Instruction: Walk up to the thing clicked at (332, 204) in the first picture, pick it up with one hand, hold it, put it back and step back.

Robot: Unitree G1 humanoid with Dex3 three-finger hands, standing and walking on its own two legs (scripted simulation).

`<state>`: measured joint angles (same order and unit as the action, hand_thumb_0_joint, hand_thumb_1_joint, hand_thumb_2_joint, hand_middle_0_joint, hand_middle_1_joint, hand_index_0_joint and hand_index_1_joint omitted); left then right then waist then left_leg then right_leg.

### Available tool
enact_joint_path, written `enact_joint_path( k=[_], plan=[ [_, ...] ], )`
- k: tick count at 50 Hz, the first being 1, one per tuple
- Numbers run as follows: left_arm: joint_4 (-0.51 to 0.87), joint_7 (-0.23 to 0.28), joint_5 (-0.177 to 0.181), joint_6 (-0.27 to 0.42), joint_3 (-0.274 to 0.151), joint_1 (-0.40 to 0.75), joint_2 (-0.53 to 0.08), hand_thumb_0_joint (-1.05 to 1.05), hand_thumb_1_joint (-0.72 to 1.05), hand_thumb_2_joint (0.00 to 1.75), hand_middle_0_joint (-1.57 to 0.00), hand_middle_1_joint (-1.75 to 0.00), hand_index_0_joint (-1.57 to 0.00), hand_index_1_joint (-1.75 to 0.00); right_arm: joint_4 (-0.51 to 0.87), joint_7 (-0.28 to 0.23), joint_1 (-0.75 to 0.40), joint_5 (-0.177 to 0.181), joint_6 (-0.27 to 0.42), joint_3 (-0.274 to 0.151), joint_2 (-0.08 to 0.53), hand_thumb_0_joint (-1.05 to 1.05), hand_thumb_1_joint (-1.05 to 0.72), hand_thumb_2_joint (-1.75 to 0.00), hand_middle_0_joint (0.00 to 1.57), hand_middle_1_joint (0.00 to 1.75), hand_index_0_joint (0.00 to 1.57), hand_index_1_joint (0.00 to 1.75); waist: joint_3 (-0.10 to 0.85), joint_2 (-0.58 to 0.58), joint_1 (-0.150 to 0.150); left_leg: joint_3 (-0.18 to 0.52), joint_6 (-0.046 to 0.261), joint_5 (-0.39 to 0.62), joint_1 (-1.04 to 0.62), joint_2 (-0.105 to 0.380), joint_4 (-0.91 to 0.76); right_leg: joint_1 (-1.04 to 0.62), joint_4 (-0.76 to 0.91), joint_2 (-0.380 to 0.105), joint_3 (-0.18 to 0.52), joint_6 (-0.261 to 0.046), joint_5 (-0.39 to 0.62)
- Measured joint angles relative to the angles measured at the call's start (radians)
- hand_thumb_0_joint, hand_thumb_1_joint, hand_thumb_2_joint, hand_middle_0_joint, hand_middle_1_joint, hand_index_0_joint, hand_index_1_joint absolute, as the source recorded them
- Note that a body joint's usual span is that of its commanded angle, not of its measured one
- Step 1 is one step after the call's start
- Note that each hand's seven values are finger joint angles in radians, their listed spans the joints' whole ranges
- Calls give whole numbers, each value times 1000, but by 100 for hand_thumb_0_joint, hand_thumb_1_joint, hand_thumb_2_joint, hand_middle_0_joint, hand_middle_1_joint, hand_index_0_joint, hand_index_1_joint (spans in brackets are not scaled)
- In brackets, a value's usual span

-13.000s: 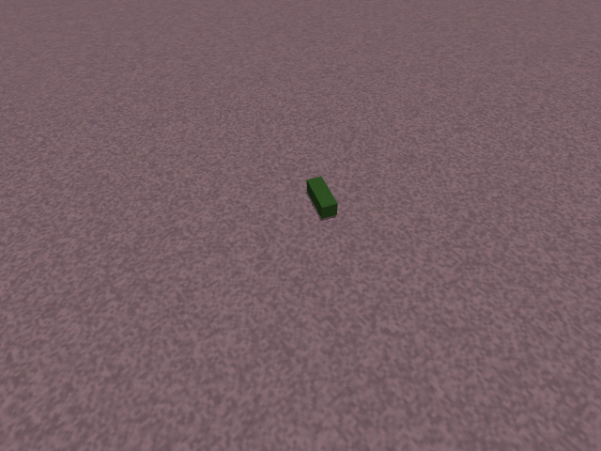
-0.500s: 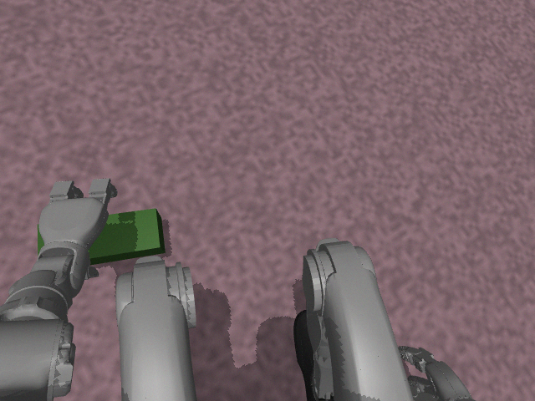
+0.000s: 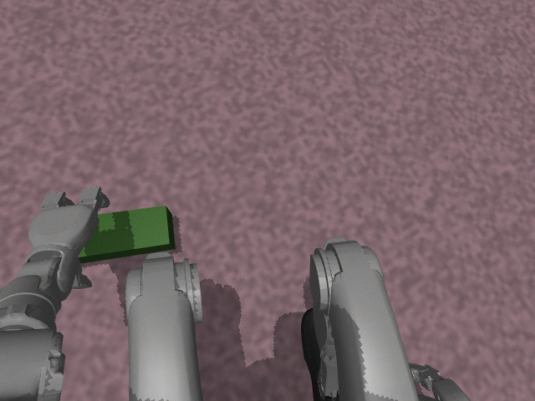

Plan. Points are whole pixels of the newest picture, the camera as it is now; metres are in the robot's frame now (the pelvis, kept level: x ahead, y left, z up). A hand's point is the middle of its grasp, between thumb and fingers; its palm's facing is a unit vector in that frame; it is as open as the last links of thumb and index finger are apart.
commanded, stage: approach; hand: left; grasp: from above
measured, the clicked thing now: (118, 235) +0.40 +0.27 -0.29
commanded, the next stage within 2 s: rest palm in 0.08 s
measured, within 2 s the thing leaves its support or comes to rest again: neither
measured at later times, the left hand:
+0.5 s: hand (110, 220) +0.42 +0.27 -0.22, palm faces -0.46 -0.09 -0.88, open 14.3 cm
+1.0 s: hand (120, 231) +0.40 +0.26 -0.26, palm faces -0.41 -0.08 -0.91, open 14.3 cm
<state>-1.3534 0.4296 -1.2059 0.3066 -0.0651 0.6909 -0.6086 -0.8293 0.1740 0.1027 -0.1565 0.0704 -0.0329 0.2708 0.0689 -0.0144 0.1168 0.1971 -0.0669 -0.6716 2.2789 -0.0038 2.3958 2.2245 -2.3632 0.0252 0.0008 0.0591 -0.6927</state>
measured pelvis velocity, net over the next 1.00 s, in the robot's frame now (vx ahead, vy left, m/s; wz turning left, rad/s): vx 0.01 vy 0.01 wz -0.07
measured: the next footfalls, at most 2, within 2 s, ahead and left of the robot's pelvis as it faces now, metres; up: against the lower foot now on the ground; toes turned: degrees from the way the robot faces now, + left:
none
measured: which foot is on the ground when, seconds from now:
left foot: down 0.00-1.00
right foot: down 0.00-1.00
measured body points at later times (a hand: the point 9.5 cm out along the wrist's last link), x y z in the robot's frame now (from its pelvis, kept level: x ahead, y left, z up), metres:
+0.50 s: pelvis +0.01 +0.01 -0.02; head +0.24 +0.06 +0.36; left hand +0.44 +0.27 -0.17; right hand +0.08 -0.27 -0.14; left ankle +0.09 +0.15 -0.29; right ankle +0.10 -0.13 -0.29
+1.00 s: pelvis +0.01 +0.01 -0.04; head +0.25 +0.09 +0.34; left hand +0.42 +0.26 -0.21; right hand +0.09 -0.27 -0.13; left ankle +0.09 +0.15 -0.29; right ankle +0.10 -0.13 -0.29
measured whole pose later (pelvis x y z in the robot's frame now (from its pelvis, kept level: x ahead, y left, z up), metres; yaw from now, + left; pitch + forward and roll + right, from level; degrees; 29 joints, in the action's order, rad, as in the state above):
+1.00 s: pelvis +0.01 +0.01 -0.04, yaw -4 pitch +29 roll -8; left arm -1.68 0.81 -1.34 0.24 -0.13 0.81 -0.66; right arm -0.87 0.30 -0.01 -0.33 0.19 0.06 0.30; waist -0.01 -0.07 0.26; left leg 0.26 -0.09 -0.72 2.35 -0.01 2.55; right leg 2.26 -2.46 0.06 -0.02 0.08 -0.72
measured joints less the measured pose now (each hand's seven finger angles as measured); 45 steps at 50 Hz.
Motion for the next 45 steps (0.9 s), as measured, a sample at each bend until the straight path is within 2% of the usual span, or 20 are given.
enact_joint_path(
  k=[3,6,10,13,16,20,22,24,27,31,34,39,42,45],
  plan=[
    [-48,58,-48,48,11,8,-5,0,-55,101,-10,-101,-10,-101,-1,-3,-23,-13,3,8,7,0,-91,-90,20,29,21,30,-5,-19,3,5,-8,0,4,-2,14,4,-12,3,-1,1,1],
    [-110,144,-107,66,-2,31,-6,0,-54,99,-10,-102,-11,-101,-4,-6,-52,-34,14,14,11,0,-91,-90,20,29,21,30,-8,-38,23,10,-19,3,15,-6,31,14,-28,5,-1,0,4],
    [-174,250,-160,26,-23,74,3,0,-53,99,-10,-103,-11,-102,-31,-2,-93,-73,31,10,11,0,-91,-90,20,29,20,30,-10,-52,62,13,-30,7,33,-15,54,28,-51,4,2,3,1],
    [-206,297,-165,-36,-38,111,10,0,-53,98,-9,-103,-10,-102,-44,6,-113,-92,39,11,10,0,-91,-90,20,29,20,30,-7,-49,87,17,-33,9,49,-20,65,40,-59,4,1,7,1],
    [-262,302,-145,-95,-34,163,2,0,-53,99,-9,-102,-9,-101,-46,22,-123,-103,51,26,10,0,-91,-90,20,29,20,30,-9,-41,111,18,-27,6,61,-17,73,49,-61,8,1,11,1],
    [-301,267,-95,-141,-53,200,-16,0,-54,100,-8,-100,-8,-100,-35,44,-114,-111,68,49,8,0,-91,-90,20,29,20,30,-25,-20,129,25,-17,-5,69,-11,82,54,-59,15,-5,15,-1],
    [-287,238,-72,-144,-74,192,-22,0,-54,100,-8,-99,-8,-99,-29,53,-99,-112,72,57,6,0,-91,-90,20,29,20,30,-35,-12,131,28,-16,-13,67,-7,87,52,-59,18,-7,19,-5],
    [-279,209,-52,-140,-77,182,-29,0,-54,100,-8,-99,-7,-99,-27,61,-81,-113,73,65,1,0,-91,-90,20,29,20,30,-45,-7,129,28,-12,-21,63,-4,91,50,-62,20,-6,22,-10],
    [-260,171,-34,-110,-95,157,-42,0,-54,100,-8,-99,-7,-99,-25,71,-55,-112,71,75,-5,0,-91,-90,20,29,20,30,-61,-6,122,32,-8,-30,60,-3,100,46,-68,23,-8,27,-16],
    [-245,157,-42,-47,-104,122,-67,0,-55,100,-8,-99,-7,-100,-28,80,-31,-118,65,86,-9,0,-91,-90,20,29,20,30,-84,-17,111,41,-15,-34,55,-6,114,43,-79,24,-13,26,-18],
    [-248,174,-61,3,-97,105,-83,0,-55,100,-8,-99,-7,-100,-32,85,-23,-127,63,93,-6,0,-91,-90,20,29,20,30,-93,-27,107,49,-20,-35,57,-9,126,44,-88,26,-18,24,-16],
    [-264,254,-114,43,-83,87,-88,0,-54,99,-8,-99,-8,-99,-47,89,-35,-151,75,100,9,0,-90,-90,20,29,20,30,-95,-42,111,61,-22,-37,62,-14,146,44,-100,28,-25,19,-18],
    [-266,312,-139,29,-74,82,-75,0,-53,99,-8,-99,-8,-99,-56,95,-49,-164,85,94,14,0,-90,-90,20,29,20,30,-84,-49,116,63,-25,-42,65,-14,151,46,-103,29,-26,16,-22],
    [-286,355,-147,-5,-61,91,-63,0,-53,99,-8,-98,-7,-98,-58,106,-70,-170,97,91,19,0,-90,-90,20,29,20,30,-74,-55,125,62,-26,-46,67,-13,153,46,-103,29,-25,20,-27]
  ],
)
